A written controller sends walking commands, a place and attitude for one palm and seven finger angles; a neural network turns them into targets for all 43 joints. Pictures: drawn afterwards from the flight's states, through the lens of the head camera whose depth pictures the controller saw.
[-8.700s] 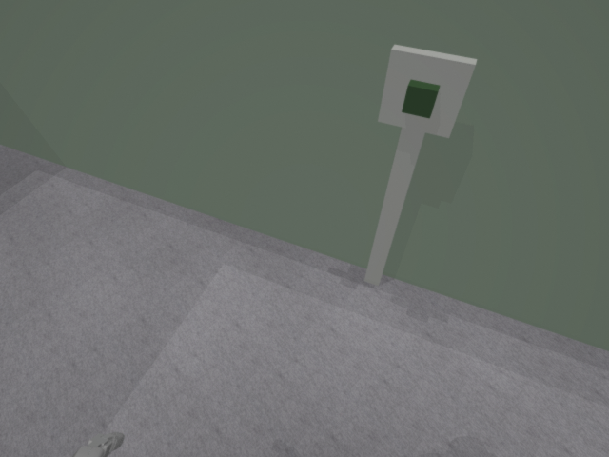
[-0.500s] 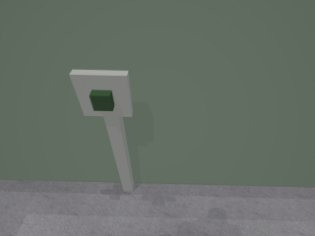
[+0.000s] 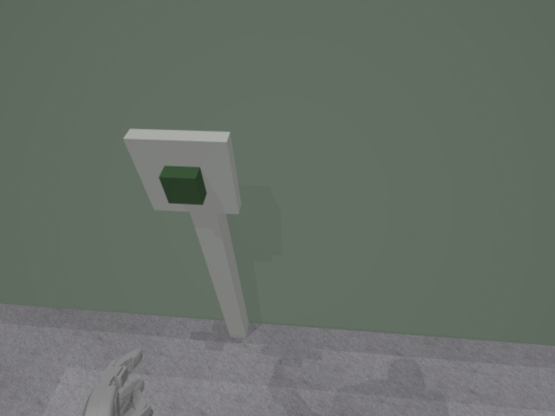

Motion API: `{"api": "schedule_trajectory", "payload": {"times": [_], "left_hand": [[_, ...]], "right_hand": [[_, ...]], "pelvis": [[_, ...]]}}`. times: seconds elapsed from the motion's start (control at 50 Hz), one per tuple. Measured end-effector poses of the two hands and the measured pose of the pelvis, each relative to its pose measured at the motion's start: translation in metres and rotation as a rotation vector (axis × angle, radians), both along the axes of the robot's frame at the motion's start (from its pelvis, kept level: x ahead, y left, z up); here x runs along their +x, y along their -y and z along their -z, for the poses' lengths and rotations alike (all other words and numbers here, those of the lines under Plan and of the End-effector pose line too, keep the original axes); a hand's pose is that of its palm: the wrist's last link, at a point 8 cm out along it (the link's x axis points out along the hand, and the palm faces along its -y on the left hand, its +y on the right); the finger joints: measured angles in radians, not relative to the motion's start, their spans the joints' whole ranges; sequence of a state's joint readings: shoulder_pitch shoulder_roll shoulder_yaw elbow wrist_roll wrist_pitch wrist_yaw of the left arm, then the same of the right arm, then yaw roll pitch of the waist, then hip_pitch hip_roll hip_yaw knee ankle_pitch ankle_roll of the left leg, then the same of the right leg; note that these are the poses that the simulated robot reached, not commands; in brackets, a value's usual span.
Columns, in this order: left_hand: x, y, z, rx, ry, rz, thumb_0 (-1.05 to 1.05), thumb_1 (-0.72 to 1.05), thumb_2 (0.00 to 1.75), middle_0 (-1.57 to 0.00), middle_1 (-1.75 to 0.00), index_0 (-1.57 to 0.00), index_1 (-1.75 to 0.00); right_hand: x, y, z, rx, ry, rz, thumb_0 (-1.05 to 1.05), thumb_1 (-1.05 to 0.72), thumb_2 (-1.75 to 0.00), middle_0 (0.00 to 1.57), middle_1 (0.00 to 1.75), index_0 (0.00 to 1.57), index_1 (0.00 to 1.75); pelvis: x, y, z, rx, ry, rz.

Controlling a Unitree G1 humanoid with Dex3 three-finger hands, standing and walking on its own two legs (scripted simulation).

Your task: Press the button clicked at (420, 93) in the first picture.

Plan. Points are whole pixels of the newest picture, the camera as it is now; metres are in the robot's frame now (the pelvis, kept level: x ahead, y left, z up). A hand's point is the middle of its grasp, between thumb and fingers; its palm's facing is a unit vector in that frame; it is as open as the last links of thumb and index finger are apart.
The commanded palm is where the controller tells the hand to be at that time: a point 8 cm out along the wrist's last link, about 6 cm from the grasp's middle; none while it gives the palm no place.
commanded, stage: raise the hand and make a fist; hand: left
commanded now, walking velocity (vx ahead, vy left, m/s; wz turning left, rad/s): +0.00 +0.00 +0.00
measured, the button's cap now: (184, 184) +0.49 +0.20 +0.06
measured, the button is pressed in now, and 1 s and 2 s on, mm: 0 0 0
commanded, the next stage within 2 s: aim a knuckle at the button in 1.84 s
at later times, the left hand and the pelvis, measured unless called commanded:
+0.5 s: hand (167, 408) +0.14 +0.16 -0.01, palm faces -0.10 -0.99 -0.07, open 3.8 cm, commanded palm +0.11 +0.23 -0.02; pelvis -0.06 -0.01 -0.09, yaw +1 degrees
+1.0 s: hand (135, 387) +0.16 +0.20 +0.01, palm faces -0.04 -1.00 -0.05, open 3.1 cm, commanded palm +0.14 +0.26 +0.02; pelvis -0.05 +0.02 -0.05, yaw -1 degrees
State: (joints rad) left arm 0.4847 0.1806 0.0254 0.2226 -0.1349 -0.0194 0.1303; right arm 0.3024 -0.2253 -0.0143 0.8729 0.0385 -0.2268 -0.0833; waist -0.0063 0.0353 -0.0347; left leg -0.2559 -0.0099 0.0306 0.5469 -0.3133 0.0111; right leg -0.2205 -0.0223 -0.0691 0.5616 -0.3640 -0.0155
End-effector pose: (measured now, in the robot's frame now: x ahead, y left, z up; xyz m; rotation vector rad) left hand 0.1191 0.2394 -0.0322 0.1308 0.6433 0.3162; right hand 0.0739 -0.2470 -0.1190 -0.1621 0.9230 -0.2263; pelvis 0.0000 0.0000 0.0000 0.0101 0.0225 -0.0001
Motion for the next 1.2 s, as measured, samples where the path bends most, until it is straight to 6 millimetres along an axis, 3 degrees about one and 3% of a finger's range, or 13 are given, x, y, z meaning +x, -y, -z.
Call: {"api": "schedule_trajectory", "payload": {"times": [0.06,0.12,0.2,0.26,0.3,0.38,0.46,0.52,0.62,0.74,0.9,1.08,1.2], "left_hand": [[0.049,0.014,-0.045,-0.003,0.318,0.099,0.03,0.95,0.9,-0.3,-0.41,-0.29,-0.41],[0.062,0.038,-0.055,-0.092,0.526,0.226,0.02,0.94,0.9,-0.36,-0.48,-0.36,-0.49],[0.031,0.055,-0.019,-0.195,0.555,0.357,0.0,0.92,0.9,-0.46,-0.59,-0.46,-0.59],[-0.007,0.044,0.014,-0.195,0.451,0.331,0.01,0.91,0.9,-0.55,-0.68,-0.54,-0.68],[-0.028,0.03,0.022,-0.156,0.424,0.266,0.01,0.9,0.9,-0.61,-0.74,-0.6,-0.74],[-0.038,0.007,0.0,-0.037,0.574,0.21,0.02,0.9,0.9,-0.71,-0.86,-0.71,-0.86],[-0.009,0.017,-0.027,-0.034,0.768,0.344,0.02,0.9,0.9,-0.82,-0.98,-0.81,-0.98],[0.018,0.033,-0.023,-0.114,0.705,0.483,0.01,0.9,0.9,-0.9,-1.07,-0.89,-1.07],[0.027,0.031,-0.011,-0.199,0.464,0.448,0.01,0.9,0.9,-1.04,-1.21,-1.03,-1.22],[0.01,-0.007,-0.037,-0.056,0.556,0.263,0.02,0.9,0.9,-1.19,-1.38,-1.18,-1.38],[0.017,-0.003,-0.027,-0.11,0.563,0.411,0.01,0.9,0.9,-1.28,-1.47,-1.27,-1.48],[0.031,-0.027,-0.062,-0.055,0.653,0.312,0.02,0.9,0.9,-1.3,-1.5,-1.29,-1.5],[0.037,-0.028,-0.054,-0.083,0.568,0.361,0.01,0.9,0.9,-1.3,-1.5,-1.29,-1.5]], "right_hand": [[0.04,0.009,-0.011,-0.016,0.172,-0.026,0.01,-0.91,-0.89,0.2,0.3,0.2,0.3],[0.072,0.016,-0.025,-0.029,0.297,-0.051,0.01,-0.91,-0.89,0.2,0.3,0.2,0.3],[0.103,0.023,-0.041,-0.069,0.39,-0.124,0.01,-0.91,-0.9,0.2,0.3,0.2,0.3],[0.118,0.025,-0.043,-0.106,0.419,-0.175,0.01,-0.91,-0.9,0.2,0.3,0.2,0.3],[0.124,0.022,-0.038,-0.116,0.43,-0.199,0.01,-0.91,-0.9,0.2,0.3,0.2,0.3],[0.122,0.008,-0.014,-0.1,0.418,-0.241,0.01,-0.91,-0.9,0.2,0.3,0.2,0.3],[0.099,-0.012,0.016,-0.036,0.373,-0.244,0.01,-0.91,-0.9,0.2,0.3,0.2,0.3],[0.069,-0.023,0.031,0.023,0.309,-0.186,0.01,-0.91,-0.9,0.21,0.3,0.2,0.3],[0.018,-0.024,0.03,0.057,0.205,-0.047,0.01,-0.9,-0.89,0.21,0.3,0.2,0.3],[-0.009,-0.011,0.022,-0.013,0.137,-0.03,0.01,-0.9,-0.89,0.21,0.3,0.2,0.3],[0.013,-0.005,0.01,-0.083,0.2,-0.078,0.01,-0.91,-0.9,0.21,0.3,0.2,0.3],[0.059,-0.034,-0.021,-0.044,0.34,-0.123,0.01,-0.91,-0.9,0.2,0.3,0.2,0.3],[0.075,-0.05,-0.025,-0.013,0.35,-0.18,0.01,-0.9,-0.9,0.21,0.3,0.2,0.3]], "pelvis": [[-0.004,0.0,0.008,0.002,-0.047,-0.004],[-0.01,0.005,0.019,0.013,-0.104,0.014],[-0.02,0.015,0.038,0.02,-0.15,0.019],[-0.027,0.02,0.052,0.012,-0.171,0.01],[-0.032,0.021,0.06,-0.001,-0.182,0.0],[-0.042,0.021,0.076,-0.031,-0.201,-0.021],[-0.054,0.017,0.086,-0.053,-0.205,-0.027],[-0.06,0.014,0.085,-0.048,-0.204,-0.015],[-0.057,0.006,0.068,-0.026,-0.18,0.013],[-0.053,-0.002,0.059,-0.031,-0.172,0.014],[-0.054,-0.015,0.062,-0.049,-0.18,0.002],[-0.039,-0.022,0.049,-0.053,-0.147,0.0],[-0.035,-0.024,0.045,-0.057,-0.138,-0.008]]}}
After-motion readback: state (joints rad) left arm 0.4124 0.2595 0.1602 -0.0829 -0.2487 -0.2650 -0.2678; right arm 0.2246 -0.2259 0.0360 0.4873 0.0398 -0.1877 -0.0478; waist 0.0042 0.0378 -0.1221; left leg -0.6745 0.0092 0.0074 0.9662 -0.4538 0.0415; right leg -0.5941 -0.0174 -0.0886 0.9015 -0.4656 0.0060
